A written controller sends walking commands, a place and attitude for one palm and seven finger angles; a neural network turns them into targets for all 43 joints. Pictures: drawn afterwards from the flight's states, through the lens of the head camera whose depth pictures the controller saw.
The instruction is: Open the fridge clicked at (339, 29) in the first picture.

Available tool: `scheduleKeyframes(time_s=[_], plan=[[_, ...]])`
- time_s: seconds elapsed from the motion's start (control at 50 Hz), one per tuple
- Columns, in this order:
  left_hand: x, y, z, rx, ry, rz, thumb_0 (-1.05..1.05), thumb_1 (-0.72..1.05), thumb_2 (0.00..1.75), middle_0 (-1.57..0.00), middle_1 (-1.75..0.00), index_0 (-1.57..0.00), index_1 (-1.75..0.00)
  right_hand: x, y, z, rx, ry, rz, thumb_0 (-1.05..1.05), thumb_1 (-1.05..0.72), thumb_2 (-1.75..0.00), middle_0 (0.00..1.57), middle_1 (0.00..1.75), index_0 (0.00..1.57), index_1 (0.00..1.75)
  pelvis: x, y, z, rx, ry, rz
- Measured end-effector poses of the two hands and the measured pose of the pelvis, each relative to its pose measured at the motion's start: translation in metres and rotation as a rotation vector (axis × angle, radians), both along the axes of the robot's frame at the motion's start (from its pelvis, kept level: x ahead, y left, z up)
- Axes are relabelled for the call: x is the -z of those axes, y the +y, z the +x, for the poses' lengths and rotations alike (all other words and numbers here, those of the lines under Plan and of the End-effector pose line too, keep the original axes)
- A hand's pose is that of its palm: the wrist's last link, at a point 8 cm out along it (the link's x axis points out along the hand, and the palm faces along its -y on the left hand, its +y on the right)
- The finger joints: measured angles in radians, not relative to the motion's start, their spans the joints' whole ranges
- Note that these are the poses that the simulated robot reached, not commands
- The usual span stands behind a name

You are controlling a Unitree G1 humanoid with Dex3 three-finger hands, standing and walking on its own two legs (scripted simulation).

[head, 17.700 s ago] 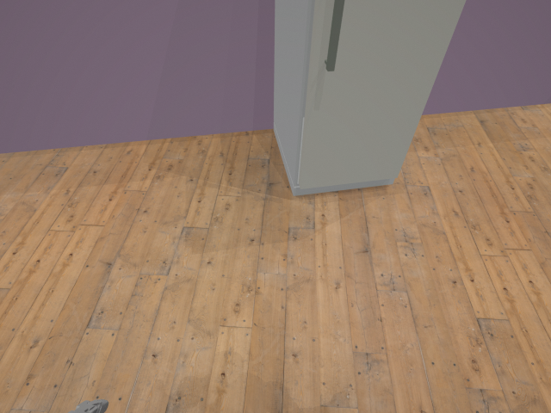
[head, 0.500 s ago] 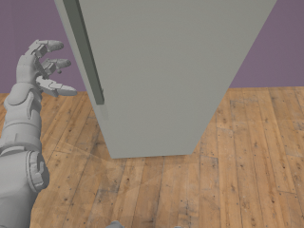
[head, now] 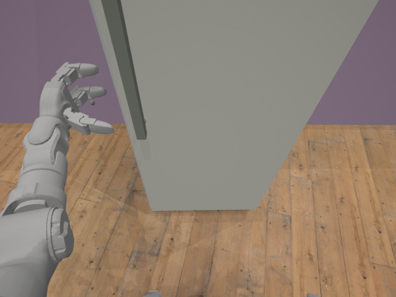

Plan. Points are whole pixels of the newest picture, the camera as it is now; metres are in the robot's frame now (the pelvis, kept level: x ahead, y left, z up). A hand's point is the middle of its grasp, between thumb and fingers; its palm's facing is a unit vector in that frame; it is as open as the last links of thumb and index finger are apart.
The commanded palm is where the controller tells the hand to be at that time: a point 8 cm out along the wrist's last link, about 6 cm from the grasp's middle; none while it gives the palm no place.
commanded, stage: move the hooked fingers beside the handle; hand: left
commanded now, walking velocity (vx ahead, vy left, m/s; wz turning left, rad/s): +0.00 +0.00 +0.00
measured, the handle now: (127, 57) +0.53 +0.14 +0.19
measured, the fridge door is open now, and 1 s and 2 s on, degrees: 0 0 0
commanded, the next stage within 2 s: feel for the door with the fingertips in 0.16 s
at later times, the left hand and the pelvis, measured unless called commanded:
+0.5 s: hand (104, 99) +0.47 +0.19 +0.14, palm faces +0.00 -1.00 +0.02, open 14.0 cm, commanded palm +0.44 +0.23 +0.14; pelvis +0.00 +0.00 +0.00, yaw +0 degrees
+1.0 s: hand (108, 96) +0.48 +0.18 +0.14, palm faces +0.02 -1.00 +0.00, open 13.9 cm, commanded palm +0.46 +0.22 +0.14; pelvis +0.00 -0.01 +0.00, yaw +0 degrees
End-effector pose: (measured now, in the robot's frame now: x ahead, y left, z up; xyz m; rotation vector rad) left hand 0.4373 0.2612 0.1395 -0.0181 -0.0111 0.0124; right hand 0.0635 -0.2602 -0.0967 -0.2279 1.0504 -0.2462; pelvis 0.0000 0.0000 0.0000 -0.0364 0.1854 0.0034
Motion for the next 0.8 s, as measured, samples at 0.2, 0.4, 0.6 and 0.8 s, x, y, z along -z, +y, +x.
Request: scheduleKeyframes(time_s=[0.2, 0.4, 0.6, 0.8], plan=[[-0.002, 0.004, 0.001, -0.006, -0.007, 0.017, -0.01, -0.5, 0.3, -0.3, -1.2, -0.3, -1.2, 0.004, -0.004, -0.015, 0.009, 0.049, -0.008, 0.0, -0.9, -0.9, 0.2, 0.3, 0.21, 0.3, 0.001, -0.003, -0.003, -0.007, 0.004, -0.002], [0.002, -0.01, 0.012, 0.011, -0.001, 0.008, -0.01, -0.5, 0.3, -0.3, -1.2, -0.3, -1.2, 0.006, -0.01, -0.041, 0.05, 0.116, -0.013, 0.0, -0.9, -0.9, 0.2, 0.3, 0.21, 0.3, 0.001, -0.004, -0.002, 0.001, 0.018, -0.001], [0.003, -0.033, 0.011, 0.017, -0.01, 0.009, -0.01, -0.5, 0.3, -0.3, -1.2, -0.3, -1.2, 0.007, -0.007, -0.038, 0.065, 0.098, 0.014, 0.0, -0.9, -0.9, 0.2, 0.3, 0.2, 0.3, 0.0, -0.004, 0.003, 0.009, 0.007, 0.003], [0.0, -0.044, 0.011, -0.011, -0.004, 0.015, -0.01, -0.5, 0.3, -0.3, -1.2, -0.31, -1.2, 0.009, -0.002, -0.016, 0.032, 0.036, 0.037, 0.0, -0.9, -0.9, 0.2, 0.3, 0.2, 0.3, 0.0, -0.007, 0.001, 0.006, -0.004, 0.009]])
